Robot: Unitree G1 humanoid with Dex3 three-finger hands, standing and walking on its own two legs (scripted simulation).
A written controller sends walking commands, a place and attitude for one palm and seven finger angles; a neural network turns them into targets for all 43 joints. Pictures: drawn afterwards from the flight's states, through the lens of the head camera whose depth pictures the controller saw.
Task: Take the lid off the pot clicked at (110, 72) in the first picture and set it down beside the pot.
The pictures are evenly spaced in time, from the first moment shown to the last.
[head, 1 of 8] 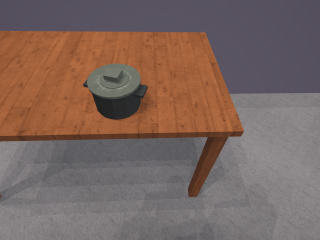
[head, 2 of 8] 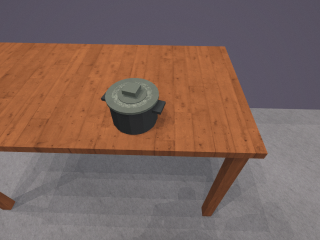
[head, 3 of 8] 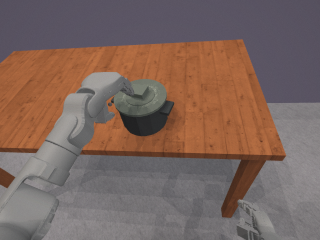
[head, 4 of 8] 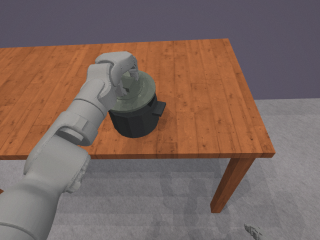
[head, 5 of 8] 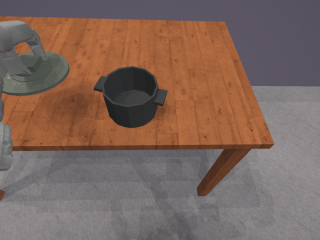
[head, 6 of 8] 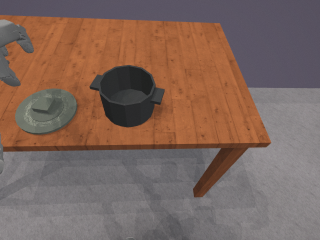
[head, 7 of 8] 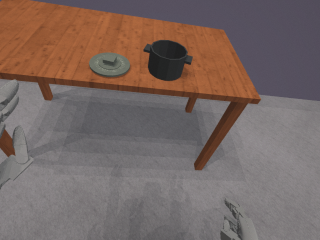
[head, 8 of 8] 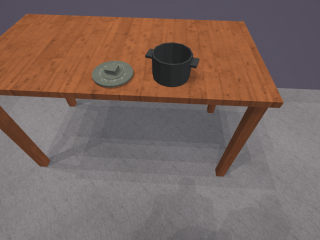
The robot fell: no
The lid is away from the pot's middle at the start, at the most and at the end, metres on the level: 0.00 0.24 0.24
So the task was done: yes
